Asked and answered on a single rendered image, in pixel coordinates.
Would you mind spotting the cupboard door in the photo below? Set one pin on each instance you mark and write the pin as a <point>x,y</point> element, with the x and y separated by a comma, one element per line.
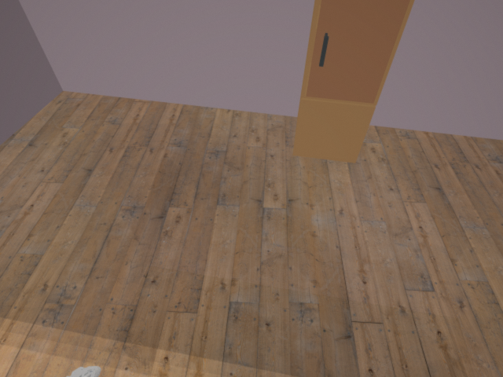
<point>362,35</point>

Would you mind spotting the handle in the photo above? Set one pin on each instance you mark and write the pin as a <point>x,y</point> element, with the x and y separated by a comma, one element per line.
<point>324,48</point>

